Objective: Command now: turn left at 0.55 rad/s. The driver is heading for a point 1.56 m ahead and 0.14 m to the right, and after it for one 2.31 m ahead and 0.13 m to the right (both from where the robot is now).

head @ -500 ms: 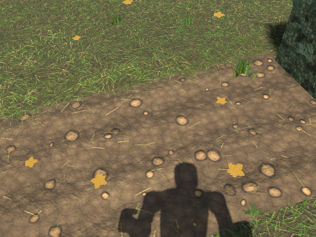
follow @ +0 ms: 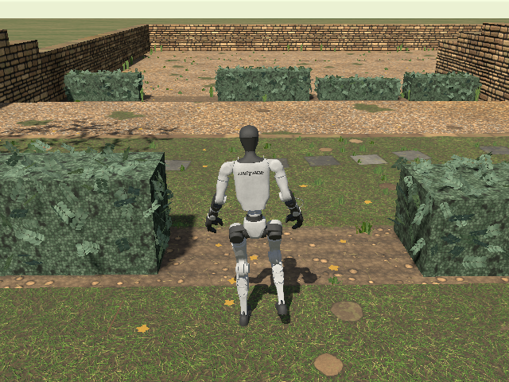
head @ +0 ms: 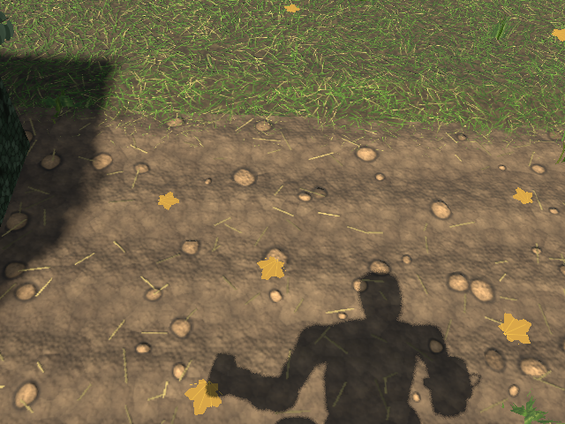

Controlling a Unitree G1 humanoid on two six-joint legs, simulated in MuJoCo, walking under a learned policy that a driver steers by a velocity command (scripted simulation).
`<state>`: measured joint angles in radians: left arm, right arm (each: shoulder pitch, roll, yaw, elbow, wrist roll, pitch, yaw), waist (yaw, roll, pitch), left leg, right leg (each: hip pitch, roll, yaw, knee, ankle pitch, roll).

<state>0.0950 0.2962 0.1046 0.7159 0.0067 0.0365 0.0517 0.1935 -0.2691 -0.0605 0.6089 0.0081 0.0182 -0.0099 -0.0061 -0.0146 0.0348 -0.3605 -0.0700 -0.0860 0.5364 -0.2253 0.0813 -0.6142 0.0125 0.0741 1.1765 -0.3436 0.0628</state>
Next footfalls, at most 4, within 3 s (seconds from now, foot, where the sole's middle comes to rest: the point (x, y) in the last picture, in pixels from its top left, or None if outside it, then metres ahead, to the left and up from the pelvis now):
0.34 right None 0.09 -0.14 -0.77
0.74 left None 0.30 0.16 -0.77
1.22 right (323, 357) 0.60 -0.12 -0.77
1.72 left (281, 242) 0.93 -0.02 -0.77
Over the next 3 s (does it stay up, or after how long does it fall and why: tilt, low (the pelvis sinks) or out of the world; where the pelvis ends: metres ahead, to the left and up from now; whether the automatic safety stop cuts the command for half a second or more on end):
stays up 1.41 -0.05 0.01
